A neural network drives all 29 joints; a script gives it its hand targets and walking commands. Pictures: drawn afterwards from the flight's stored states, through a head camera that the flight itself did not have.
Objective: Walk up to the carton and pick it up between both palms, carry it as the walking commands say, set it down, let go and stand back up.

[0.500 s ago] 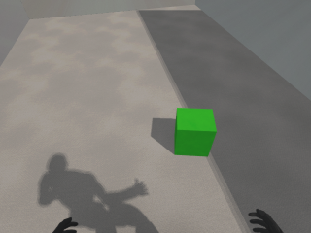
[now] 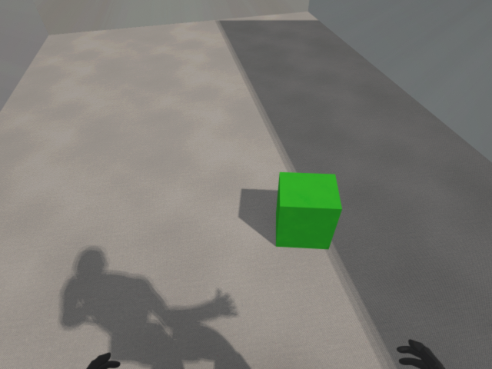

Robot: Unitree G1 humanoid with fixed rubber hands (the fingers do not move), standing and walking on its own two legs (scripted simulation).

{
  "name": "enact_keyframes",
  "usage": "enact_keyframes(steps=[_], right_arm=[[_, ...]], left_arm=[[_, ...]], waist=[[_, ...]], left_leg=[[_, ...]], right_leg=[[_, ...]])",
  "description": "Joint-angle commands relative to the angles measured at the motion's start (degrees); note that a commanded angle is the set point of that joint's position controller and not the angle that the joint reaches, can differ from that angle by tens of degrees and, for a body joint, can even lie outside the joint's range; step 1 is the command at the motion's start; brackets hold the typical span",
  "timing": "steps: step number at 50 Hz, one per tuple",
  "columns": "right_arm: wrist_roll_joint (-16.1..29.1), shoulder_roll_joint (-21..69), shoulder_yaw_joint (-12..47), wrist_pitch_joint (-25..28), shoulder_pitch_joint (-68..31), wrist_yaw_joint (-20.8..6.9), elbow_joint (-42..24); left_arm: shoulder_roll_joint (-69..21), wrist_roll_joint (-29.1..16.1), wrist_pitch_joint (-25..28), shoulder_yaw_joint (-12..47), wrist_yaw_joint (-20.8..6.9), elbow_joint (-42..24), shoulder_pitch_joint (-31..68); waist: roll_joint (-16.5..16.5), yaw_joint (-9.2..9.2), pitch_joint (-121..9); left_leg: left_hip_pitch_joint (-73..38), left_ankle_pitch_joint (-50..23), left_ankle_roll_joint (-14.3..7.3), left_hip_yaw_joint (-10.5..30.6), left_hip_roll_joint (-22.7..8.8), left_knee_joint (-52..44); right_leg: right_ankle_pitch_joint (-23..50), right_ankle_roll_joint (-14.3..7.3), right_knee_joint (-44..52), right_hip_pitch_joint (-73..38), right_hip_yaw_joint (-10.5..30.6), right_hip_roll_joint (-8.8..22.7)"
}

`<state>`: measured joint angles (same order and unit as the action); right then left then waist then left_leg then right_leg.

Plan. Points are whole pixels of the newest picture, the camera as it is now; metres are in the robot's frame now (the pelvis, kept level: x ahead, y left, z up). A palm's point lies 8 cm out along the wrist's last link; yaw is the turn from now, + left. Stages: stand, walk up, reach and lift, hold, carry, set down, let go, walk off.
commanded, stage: stand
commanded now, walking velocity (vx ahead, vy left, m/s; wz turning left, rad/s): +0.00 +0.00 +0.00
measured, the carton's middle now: (304, 211) +0.92 -0.23 -0.60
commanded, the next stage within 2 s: walk up in 1.40 s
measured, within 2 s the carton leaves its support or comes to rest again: neither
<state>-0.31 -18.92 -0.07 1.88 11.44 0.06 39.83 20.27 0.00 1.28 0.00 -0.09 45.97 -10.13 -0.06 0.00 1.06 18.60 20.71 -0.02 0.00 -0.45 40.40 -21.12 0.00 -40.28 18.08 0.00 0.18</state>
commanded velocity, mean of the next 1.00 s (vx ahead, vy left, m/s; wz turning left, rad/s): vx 0.00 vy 0.00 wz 0.00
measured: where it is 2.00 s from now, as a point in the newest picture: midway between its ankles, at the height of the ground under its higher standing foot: outside the picture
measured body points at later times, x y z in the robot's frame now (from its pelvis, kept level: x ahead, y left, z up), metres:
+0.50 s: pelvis -0.02 -0.01 +0.00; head -0.01 -0.01 +0.45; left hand +0.11 +0.29 -0.10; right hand +0.12 -0.29 -0.10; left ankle +0.01 +0.12 -0.72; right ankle +0.00 -0.12 -0.72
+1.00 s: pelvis -0.02 -0.01 +0.01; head -0.01 -0.01 +0.46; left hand +0.09 +0.29 -0.10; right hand +0.10 -0.29 -0.10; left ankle +0.01 +0.12 -0.72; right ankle +0.00 -0.12 -0.72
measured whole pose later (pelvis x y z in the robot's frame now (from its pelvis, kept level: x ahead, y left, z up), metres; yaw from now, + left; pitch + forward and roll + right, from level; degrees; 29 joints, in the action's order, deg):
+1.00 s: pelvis -0.02 -0.01 +0.01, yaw +0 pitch +0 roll +0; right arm -0.3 -19.0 -0.1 1.9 10.4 -0.3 48.7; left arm 20.3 0.0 1.3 0.0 -0.6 54.5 -7.6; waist -0.1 0.0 1.1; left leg 18.4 14.3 0.5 0.0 -0.4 32.6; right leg -15.5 -0.4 -34.1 18.6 0.0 0.2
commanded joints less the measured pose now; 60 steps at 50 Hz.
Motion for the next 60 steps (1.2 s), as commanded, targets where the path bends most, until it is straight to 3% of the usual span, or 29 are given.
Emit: enact_keyframes(steps=[1, 3, 7, 9, 12, 18, 19, 25, 41, 60], right_arm=[[-0.6, -12.6, -3.8, 1.1, -4.1, 0.3, 0.6], [-0.8, -12.7, -3.7, 1.2, -3.7, 0.4, 1.3], [-0.9, -12.4, -3.6, 1.2, -3.5, 0.4, 2.0], [-0.7, -13.1, -3.7, 1.2, -3.6, 0.5, 2.7], [-0.5, -12.4, -3.7, 1.0, -3.7, 0.2, 3.0], [-0.6, -12.2, -3.5, 1.1, -3.7, 0.1, 4.0], [-0.6, -12.1, -3.5, 1.0, -3.5, 0.1, 4.4], [-0.7, -12.1, -3.4, 1.0, -3.7, 0.0, 5.8], [-0.4, -12.3, -3.1, 1.2, -3.7, -0.1, 9.3], [-0.4, -12.2, -2.7, 1.3, -3.7, -0.1, 11.7]], left_arm=[[11.9, 1.0, 1.9, -3.1, 0.2, -2.1, 4.4], [11.7, 0.8, 2.0, -3.0, 0.1, -1.1, 3.7], [11.8, 0.9, 1.8, -2.9, 0.2, -0.2, 4.4], [11.6, 0.6, 1.9, -2.9, 0.1, 0.2, 4.0], [12.2, 0.7, 1.9, -2.8, 0.1, 0.7, 4.4], [11.8, 0.5, 2.0, -2.5, 0.0, 1.9, 5.0], [12.0, 0.7, 1.9, -2.5, 0.1, 2.1, 5.1], [12.3, 0.8, 1.8, -2.6, -0.1, 3.4, 5.1], [11.3, 0.6, 2.0, -2.1, -0.1, 6.0, 5.8], [11.9, 0.7, 1.7, -2.1, -0.2, 8.4, 5.8]], waist=[[-0.2, -0.28, -2.1], [1.4, -0.18, -1.1], [0.4, -0.15, -1.5], [1.7, -0.74, -1.7], [-0.4, 0.02, -1.5], [0.6, 0.13, -1.8], [-0.8, 0.2, -1.8], [-0.6, -0.05, -1.2], [-0.7, 0.16, -4.1], [0.0, -0.05, -4.7]], left_leg=[[-2.5, -11.0, -3.6, 5.1, -5.0, -10.0], [-2.5, -10.7, -3.7, 5.2, -4.9, -10.0], [-3.1, -10.2, -3.6, 5.2, -5.1, -10.8], [-3.2, -10.3, -3.6, 5.5, -5.2, -11.2], [-3.6, -10.6, -3.3, 4.8, -4.8, -10.7], [-3.7, -8.7, -3.3, 5.2, -4.8, -11.7], [-3.6, -9.3, -3.2, 5.3, -4.7, -11.7], [-3.5, -6.2, -3.1, 5.2, -4.7, -13.1], [-6.0, -9.7, -2.7, 5.4, -5.5, -15.5], [-7.1, -9.7, -2.2, 5.5, -5.8, -17.8]], right_leg=[[12.5, -3.8, 9.5, -2.1, 5.1, 4.8], [11.9, -3.6, 10.4, -1.4, 5.6, 5.0], [11.5, -3.8, 10.3, -1.6, 5.8, 5.1], [11.6, -3.9, 10.7, -1.8, 6.1, 5.1], [11.7, -3.7, 11.6, -1.5, 6.5, 5.6], [10.4, -3.8, 12.5, -1.9, 6.9, 5.6], [10.7, -3.8, 12.9, -1.9, 7.1, 5.6], [6.4, -3.6, 14.8, -1.1, 7.3, 5.7], [11.4, -2.8, 16.7, -4.0, 7.1, 6.1], [10.1, -2.6, 19.1, -5.1, 7.4, 6.5]])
